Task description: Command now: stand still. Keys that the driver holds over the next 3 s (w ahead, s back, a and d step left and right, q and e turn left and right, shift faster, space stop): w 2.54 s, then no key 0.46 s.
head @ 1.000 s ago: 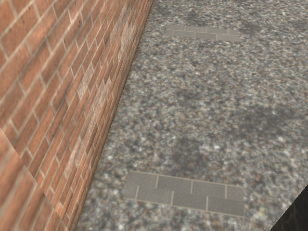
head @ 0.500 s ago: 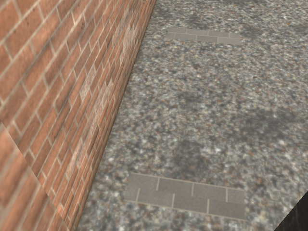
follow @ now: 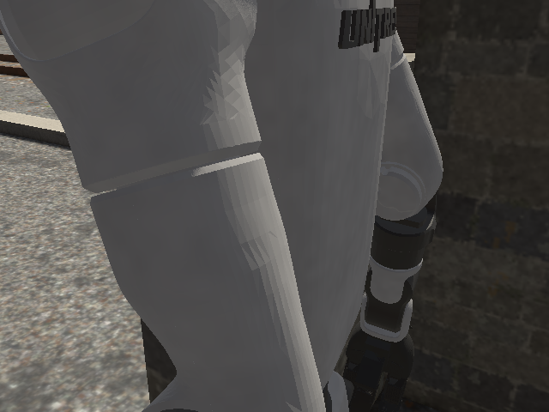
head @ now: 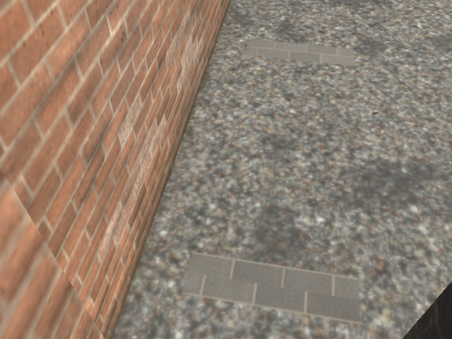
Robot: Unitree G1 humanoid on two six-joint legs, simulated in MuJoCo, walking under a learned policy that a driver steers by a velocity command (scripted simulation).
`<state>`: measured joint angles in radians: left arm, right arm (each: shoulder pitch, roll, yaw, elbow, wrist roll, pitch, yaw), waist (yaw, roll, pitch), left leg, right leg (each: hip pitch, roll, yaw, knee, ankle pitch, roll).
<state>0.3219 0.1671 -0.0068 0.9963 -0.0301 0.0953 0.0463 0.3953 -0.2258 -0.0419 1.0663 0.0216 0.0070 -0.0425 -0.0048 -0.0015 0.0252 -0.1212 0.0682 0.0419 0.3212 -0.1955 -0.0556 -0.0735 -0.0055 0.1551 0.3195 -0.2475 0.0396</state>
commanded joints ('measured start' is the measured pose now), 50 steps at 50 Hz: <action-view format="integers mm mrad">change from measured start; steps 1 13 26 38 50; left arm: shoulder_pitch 74 74 15 -2 58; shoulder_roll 87 85 82 80 94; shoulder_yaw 16 12 2 3 14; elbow -16 -17 -36 -38 -12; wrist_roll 0 4 4 4 -2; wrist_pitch -4 -2 -3 -6 -10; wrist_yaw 3 8 5 0 0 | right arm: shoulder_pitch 109 121 124 130 121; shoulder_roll -108 -102 -122 -127 -115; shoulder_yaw -18 -20 -26 -26 -20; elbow -3 0 -20 -30 -26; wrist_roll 1 6 4 5 1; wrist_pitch -2 -9 -20 -17 -10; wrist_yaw -3 1 7 4 0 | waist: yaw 0 5 -8 -14 2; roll -15 -14 -19 -25 -8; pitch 46 44 52 44 45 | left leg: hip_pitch -2 -8 0 10 -3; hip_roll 31 24 29 31 30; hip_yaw -47 -53 -56 -56 -57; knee -38 -48 -63 -58 -32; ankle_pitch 177 156 131 129 204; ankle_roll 41 39 33 33 39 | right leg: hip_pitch -44 -28 -44 -47 -31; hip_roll -30 -26 -32 -29 -33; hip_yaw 45 36 56 57 50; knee -37 -45 -50 -52 -44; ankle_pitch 254 222 221 225 273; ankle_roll -2 1 -4 -4 5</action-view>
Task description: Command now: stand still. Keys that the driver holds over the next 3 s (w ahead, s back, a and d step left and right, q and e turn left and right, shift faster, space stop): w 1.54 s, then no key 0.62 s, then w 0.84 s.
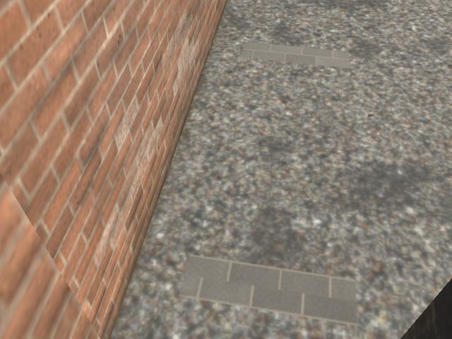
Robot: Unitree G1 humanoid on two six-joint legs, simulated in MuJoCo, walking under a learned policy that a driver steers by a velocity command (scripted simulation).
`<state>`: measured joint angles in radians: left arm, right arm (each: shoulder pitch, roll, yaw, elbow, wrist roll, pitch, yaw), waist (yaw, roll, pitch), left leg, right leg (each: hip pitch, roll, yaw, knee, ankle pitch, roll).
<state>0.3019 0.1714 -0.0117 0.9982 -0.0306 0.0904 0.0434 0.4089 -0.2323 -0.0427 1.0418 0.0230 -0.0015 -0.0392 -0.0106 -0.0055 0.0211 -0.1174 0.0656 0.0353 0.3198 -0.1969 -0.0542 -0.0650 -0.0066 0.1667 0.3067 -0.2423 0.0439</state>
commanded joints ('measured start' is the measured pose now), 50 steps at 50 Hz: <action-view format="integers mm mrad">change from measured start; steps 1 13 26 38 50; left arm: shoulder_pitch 77 80 67 43 24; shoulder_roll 86 84 82 87 81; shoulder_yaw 17 16 15 14 12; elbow -15 -16 -22 -30 -37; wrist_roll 4 3 3 -1 3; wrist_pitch -3 -2 -2 -7 -6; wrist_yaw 3 5 8 3 6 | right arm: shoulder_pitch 119 120 120 114 126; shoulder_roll -101 -103 -105 -127 -120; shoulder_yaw -17 -18 -20 -24 -25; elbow -1 4 -1 -14 -14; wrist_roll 4 5 6 -2 5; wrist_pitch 5 -1 -6 -10 -14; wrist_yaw -6 -3 -3 -2 0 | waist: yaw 5 8 9 -7 -10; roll -16 -10 -8 -1 -22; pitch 48 48 59 57 52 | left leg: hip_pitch -4 -10 -9 9 10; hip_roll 26 26 24 36 31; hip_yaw -49 -52 -55 -51 -56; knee -39 -41 -49 -46 -55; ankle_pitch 155 160 153 190 142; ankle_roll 37 36 33 33 28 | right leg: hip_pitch -43 -35 -37 -57 -52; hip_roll -20 -22 -24 -34 -27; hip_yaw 27 29 35 57 51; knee -38 -39 -46 -39 -47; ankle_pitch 216 219 219 266 233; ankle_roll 3 2 5 0 -3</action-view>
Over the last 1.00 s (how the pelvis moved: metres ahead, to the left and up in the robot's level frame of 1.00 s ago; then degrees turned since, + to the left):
0.00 0.00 0.00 0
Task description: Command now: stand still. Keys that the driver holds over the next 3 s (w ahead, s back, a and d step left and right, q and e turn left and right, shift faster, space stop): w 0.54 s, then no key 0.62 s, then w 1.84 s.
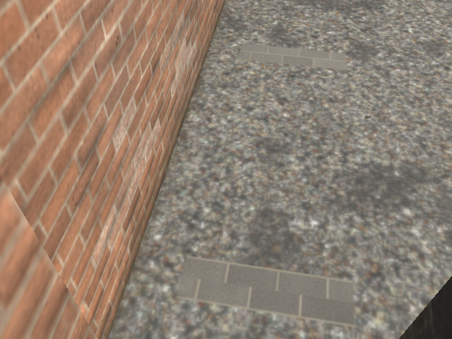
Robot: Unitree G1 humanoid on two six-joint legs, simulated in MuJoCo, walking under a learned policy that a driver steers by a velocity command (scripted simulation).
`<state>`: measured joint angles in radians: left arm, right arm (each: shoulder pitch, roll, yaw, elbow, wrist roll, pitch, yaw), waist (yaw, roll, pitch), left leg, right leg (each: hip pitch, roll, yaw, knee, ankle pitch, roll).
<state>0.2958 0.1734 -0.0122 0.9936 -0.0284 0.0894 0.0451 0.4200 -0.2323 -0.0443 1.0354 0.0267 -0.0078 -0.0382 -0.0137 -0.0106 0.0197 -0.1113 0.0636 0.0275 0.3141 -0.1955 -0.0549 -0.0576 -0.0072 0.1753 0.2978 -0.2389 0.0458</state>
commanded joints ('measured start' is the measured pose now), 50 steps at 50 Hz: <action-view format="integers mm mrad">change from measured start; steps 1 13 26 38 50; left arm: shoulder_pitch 79 45 38 106 86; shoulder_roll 88 82 79 106 114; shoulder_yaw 19 14 13 31 20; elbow -13 -27 -30 -76 -142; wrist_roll -4 1 1 9 24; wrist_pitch -5 -6 -6 -45 -47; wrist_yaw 3 5 5 9 16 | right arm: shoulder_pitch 101 119 118 63 -14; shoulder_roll -109 -122 -124 -142 -158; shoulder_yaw -19 -22 -24 -13 -23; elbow -3 -6 -5 -67 -28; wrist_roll -4 3 3 8 22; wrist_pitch -1 -7 -9 -39 -4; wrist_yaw -5 -4 -3 -11 9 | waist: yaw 12 -7 -8 9 2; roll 7 -16 -13 -51 36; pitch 69 51 51 37 -46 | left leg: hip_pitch -16 9 6 -70 174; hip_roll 30 32 32 9 72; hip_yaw -48 -46 -50 -58 -112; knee -33 -46 -48 156 -4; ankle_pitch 190 153 144 294 614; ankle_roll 36 28 27 33 22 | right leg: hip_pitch -51 -59 -57 -21 70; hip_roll -31 -24 -24 -5 -59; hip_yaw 39 41 43 61 51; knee -36 -37 -39 55 -27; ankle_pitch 255 239 233 485 582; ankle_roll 5 -2 -4 -15 18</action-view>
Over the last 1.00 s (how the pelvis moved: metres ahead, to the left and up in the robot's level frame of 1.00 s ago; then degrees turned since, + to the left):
0.00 0.00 0.00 0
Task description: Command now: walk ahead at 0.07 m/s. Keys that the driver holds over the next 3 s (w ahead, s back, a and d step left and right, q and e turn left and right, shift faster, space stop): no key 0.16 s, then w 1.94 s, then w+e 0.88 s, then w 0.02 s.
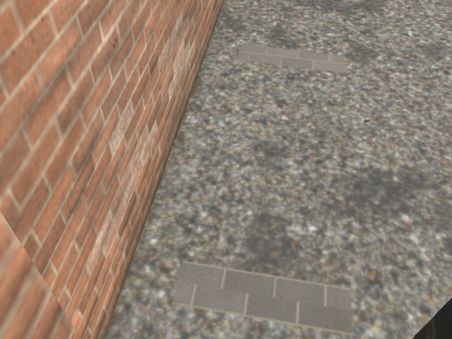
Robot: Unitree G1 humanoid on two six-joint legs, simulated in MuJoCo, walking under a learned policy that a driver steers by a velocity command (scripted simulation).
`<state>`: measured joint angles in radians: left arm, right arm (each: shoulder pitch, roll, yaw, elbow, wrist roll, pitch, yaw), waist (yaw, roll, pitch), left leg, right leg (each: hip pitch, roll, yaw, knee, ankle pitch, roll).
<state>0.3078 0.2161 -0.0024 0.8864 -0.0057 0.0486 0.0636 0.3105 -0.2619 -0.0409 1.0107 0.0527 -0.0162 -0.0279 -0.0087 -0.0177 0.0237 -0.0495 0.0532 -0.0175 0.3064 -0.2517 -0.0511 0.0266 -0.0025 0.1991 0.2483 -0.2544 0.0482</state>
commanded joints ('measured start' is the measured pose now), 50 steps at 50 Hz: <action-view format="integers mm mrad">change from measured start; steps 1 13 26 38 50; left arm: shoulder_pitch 73 49 92 76 55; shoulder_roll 76 83 69 74 48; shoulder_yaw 10 4 13 30 53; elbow -37 -49 -100 -106 -71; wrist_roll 2 -9 -23 -24 -20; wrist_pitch -7 10 -25 -42 -78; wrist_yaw -4 -18 -14 -16 -19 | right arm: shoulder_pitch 90 33 58 128 282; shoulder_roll -131 -125 -127 -96 -118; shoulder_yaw -27 -18 -13 -26 -29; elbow -2 7 -36 -39 10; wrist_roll -5 -19 -7 -5 -5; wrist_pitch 5 22 -31 -45 -72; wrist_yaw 0 -3 8 9 -13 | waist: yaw -2 13 24 -25 -36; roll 42 3 -26 48 23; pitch -47 55 49 21 53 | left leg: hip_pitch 113 -20 -138 -88 -132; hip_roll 85 43 -1 -24 5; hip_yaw -68 -41 -38 -38 -151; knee -5 -40 163 321 467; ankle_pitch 664 143 29 184 199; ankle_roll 19 10 90 125 191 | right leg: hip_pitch -13 -104 -188 -191 -378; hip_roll -66 -34 33 64 86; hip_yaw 28 25 15 -9 -56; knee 19 -28 161 323 616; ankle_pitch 596 174 52 269 275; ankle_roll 16 4 -76 -87 -93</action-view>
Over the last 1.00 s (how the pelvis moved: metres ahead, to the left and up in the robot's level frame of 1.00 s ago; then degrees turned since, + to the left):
0.04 0.00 0.00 0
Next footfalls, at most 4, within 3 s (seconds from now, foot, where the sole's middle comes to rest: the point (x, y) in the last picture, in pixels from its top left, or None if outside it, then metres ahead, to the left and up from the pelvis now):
1.24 left None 0.15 0.15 -0.80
1.76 right None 0.53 -0.10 -1.21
2.12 left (191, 324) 0.72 0.14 -1.21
2.72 right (270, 255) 1.04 -0.20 -1.21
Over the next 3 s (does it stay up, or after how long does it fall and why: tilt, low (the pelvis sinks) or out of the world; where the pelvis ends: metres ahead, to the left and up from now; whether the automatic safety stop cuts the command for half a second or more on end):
stays up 1.03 -0.15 -0.43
